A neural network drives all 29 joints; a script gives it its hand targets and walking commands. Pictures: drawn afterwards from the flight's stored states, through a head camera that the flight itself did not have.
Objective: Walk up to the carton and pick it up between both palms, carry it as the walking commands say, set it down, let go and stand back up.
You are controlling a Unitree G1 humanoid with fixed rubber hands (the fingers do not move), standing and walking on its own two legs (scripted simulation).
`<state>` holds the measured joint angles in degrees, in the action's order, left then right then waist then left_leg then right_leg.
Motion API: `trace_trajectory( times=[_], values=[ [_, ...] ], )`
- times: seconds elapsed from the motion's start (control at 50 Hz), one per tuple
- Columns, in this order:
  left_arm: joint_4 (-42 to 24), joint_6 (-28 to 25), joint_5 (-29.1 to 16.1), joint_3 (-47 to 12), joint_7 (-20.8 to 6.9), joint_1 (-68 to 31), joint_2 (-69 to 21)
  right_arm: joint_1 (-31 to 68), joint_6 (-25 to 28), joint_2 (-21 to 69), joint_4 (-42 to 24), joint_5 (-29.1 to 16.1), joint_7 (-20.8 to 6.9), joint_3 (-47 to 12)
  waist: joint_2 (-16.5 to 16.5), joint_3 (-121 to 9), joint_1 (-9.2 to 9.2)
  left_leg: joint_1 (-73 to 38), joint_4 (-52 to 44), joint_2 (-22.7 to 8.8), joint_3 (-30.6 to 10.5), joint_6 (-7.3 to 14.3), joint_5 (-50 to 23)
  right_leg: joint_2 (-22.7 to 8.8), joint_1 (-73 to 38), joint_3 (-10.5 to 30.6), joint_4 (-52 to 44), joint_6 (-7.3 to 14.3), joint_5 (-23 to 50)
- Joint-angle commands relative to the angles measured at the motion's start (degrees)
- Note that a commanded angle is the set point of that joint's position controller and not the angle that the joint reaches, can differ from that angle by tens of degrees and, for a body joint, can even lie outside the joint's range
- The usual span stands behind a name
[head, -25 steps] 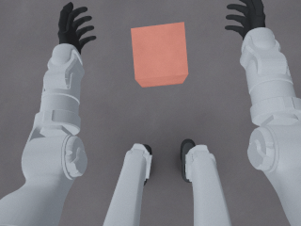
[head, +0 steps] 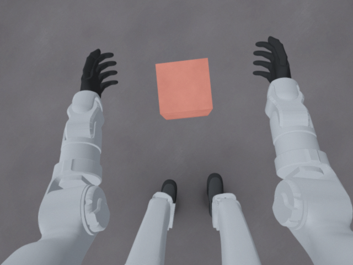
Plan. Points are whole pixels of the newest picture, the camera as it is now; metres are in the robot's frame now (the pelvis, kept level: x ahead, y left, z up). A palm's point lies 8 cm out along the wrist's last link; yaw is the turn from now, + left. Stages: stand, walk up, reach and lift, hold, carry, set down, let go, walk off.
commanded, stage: let go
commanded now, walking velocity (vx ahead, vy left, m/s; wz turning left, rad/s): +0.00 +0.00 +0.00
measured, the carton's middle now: (184, 92) +0.56 +0.05 -0.58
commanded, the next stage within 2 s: stand in 1.16 s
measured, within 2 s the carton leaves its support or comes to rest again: neither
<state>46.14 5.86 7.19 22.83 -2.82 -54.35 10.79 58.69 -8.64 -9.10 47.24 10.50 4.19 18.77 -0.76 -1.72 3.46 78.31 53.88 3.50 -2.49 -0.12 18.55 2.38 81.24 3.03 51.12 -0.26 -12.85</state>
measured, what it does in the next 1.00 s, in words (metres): rises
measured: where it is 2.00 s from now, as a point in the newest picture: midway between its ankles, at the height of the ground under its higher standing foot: (190, 206)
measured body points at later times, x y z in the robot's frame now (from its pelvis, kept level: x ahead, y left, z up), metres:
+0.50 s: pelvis +0.05 +0.01 +0.07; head +0.18 +0.00 +0.50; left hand +0.30 +0.25 -0.02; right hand +0.33 -0.21 -0.03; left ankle +0.03 +0.11 -0.65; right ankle +0.07 -0.11 -0.65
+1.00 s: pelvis +0.07 -0.01 +0.09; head +0.08 -0.01 +0.54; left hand +0.24 +0.23 +0.02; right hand +0.24 -0.24 +0.01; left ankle +0.03 +0.11 -0.65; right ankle +0.07 -0.11 -0.65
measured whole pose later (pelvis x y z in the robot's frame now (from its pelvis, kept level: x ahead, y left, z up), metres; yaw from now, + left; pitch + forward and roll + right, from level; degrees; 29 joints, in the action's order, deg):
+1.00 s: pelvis +0.07 -0.01 +0.09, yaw +0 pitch -4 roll +0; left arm 24.9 7.4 1.5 1.8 -4.6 11.8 12.1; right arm -13.7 -7.7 -12.4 23.6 0.6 -4.1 2.3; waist 0.6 5.3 -0.1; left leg 3.0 25.0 1.8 -4.7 0.6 17.5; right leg 2.5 6.9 2.2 25.4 1.0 -14.1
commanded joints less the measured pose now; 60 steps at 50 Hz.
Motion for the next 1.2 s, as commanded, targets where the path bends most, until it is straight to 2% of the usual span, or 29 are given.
trace_trajectory(
  times=[0.0, 0.08, 0.14, 0.24, 0.34, 0.44, 0.58, 0.68, 0.82, 1.0, 1.14, 1.16, 1.18],
  values=[
    [-11.2, -1.27, 0.32, -0.97, -0.67, -0.15, 9.49, 1.96, 1.14, -2.36, -12.15, 0.77, 1.31, -1.19, -2.66, -63.29, 1.87, -18.93, -4.84, 0.17, 3.27, -2.33, -28.31, -0.01, -57.38, 0.74, 2.66, -1.14, 33.64],
    [-18.11, -0.92, -1.69, -5.32, -1.64, 11.25, 9.34, -10.9, 1.09, -1.5, -20.4, -0.55, 1.24, -4.03, -0.43, -62.63, 0.96, -29.55, -7.04, -0.51, 1.58, -2.48, -33.7, 0.67, -57.77, 0.5, -0.63, -0.81, 34.77],
    [-20.39, -1.34, -3.49, -8.31, -2.45, 19.0, 8.65, -19.03, 1.91, -1.82, -23.84, -3.37, 0.27, -5.41, 1.04, -57.12, 0.57, -37.46, -9.52, -1.13, 0.37, -2.19, -35.11, 1.04, -54.24, -0.04, -4.14, -0.82, 30.26],
    [-18.65, -3.5, -5.88, -11.62, -3.13, 29.43, 6.7, -30.21, 4.43, -2.95, -21.72, -5.81, -2.09, -7.29, 2.39, -42.28, -0.48, -44.86, -14.46, -2.05, -0.96, -2.46, -30.19, 1.15, -50.46, -1.39, -10.46, -0.51, 18.6],
    [-17.44, -5.4, -6.47, -13.92, -2.52, 40.49, 5.99, -40.98, 6.56, -4.21, -18.34, -7.11, -3.73, -9.32, 2.47, -30.54, -0.97, -47.77, -19.24, -2.42, -1.04, -2.19, -23.49, 0.28, -54.99, -1.81, -15.15, -0.15, 12.69],
    [-19.34, -7.01, -6.9, -16.08, -1.57, 51.07, 5.51, -51.25, 8.48, -5.14, -19.07, -8.5, -4.92, -11.51, 2.23, -22.3, -1.84, -52.12, -23.35, -2.36, -0.77, -1.85, -21.13, -0.21, -62.38, -1.83, -19.35, 0.35, 12.81],
    [-24.94, -7.36, -7.23, -17.98, -0.84, 62.48, 5.6, -63.86, 9.44, -6.24, -24.6, -9.72, -5.93, -13.85, 1.44, -12.86, -2.84, -61.09, -29.33, -1.97, -0.11, -1.34, -21.16, -0.18, -75.04, -1.16, -24.93, 0.35, 16.12],
    [-26.59, -5.49, -7.19, -19.02, -1.1, 64.74, 6.76, -68.25, 7.81, -7.25, -27.56, -10.15, -6.71, -15.19, 0.63, -4.47, -3.4, -63.39, -32.47, -1.8, 0.45, -0.71, -16.94, -0.66, -79.64, -1.07, -27.61, -0.13, 14.97],
    [-26.03, -1.2, -6.32, -19.45, -1.63, 64.82, 6.76, -70.07, 3.66, -8.07, -28.62, -10.09, -8.05, -15.64, 1.01, 2.83, -2.98, -64.81, -34.05, -1.73, 0.9, 0.11, -10.96, -1.09, -81.65, -1.41, -28.23, -0.27, 10.82],
    [-26.63, 1.52, -5.34, -19.0, -1.61, 64.88, 7.71, -70.54, 1.07, -7.93, -29.38, -9.88, -8.13, -14.62, 0.76, 5.12, -3.12, -64.83, -34.15, -1.56, 0.34, 0.83, -10.09, -1.02, -84.03, -1.36, -27.55, -0.35, 11.32],
    [-29.03, 6.21, -5.78, -18.46, 0.46, 63.77, 7.47, -71.38, 2.57, -9.47, -28.13, -11.14, -6.8, -15.68, 1.67, 2.52, -3.26, -61.96, -32.25, -1.41, 0.12, -0.42, -9.75, -0.66, -83.19, -1.59, -26.01, -0.03, 12.68],
    [-20.23, 1.52, -5.61, -16.95, 2.97, 62.92, 14.26, -68.88, 4.21, -15.04, -20.55, -8.24, -4.29, -14.13, -2.74, 4.14, -1.75, -62.01, -29.89, -3.94, -1.74, -1.45, -6.63, -3.77, -72.77, 0.17, -27.36, -0.91, 3.12],
    [-19.28, -0.7, -4.82, -17.02, 3.68, 63.81, 14.55, -70.61, 5.16, -15.56, -19.94, -7.9, -3.37, -13.74, -2.5, 3.91, -3.17, -64.39, -29.41, -4.15, -2.36, -1.09, -3.85, -4.14, -70.3, 2.02, -28.49, -0.53, -2.57]
  ],
)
